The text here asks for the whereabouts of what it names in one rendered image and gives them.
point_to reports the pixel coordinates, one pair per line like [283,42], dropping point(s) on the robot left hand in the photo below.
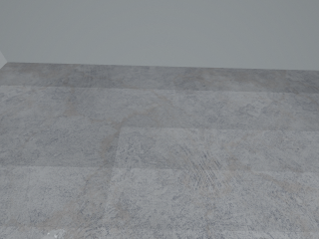
[55,234]

